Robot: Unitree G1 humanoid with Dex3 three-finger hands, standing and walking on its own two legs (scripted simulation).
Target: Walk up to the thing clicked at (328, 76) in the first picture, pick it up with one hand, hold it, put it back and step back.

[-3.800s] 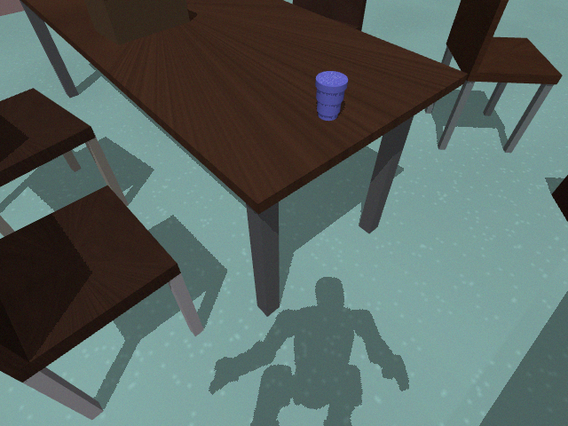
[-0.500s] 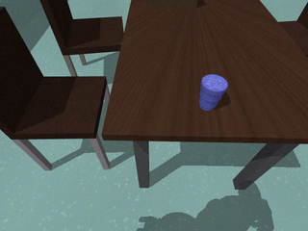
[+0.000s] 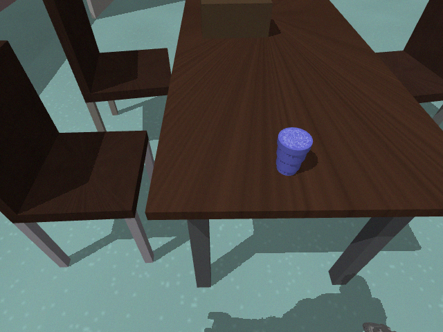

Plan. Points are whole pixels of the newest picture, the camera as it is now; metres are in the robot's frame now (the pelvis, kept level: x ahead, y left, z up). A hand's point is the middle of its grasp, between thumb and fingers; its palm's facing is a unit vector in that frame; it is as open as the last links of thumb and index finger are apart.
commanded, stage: walk up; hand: right
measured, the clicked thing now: (290, 154) +0.50 -0.15 +0.02
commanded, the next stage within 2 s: stand in 0.58 s
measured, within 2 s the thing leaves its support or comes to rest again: neither
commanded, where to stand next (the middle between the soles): +0.07 +0.01 m, yaw +1 degrees
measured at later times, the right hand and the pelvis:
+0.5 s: hand out of the picture +0.06 -0.26 -0.16, palm faces +0.02 +0.95 -0.32, open 7.4 cm; pelvis +0.01 +0.00 +0.00, yaw -1 degrees
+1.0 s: hand out of the picture +0.10 -0.27 -0.15, palm faces +0.00 +0.94 -0.34, open 7.4 cm; pelvis +0.01 -0.01 +0.00, yaw +0 degrees
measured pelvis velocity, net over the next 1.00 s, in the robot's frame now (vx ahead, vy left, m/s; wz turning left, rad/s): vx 0.01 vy -0.01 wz -0.01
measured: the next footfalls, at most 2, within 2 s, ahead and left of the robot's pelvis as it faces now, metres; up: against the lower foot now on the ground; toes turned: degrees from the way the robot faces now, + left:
none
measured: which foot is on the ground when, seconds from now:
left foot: down 0.00-1.00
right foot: down 0.00-1.00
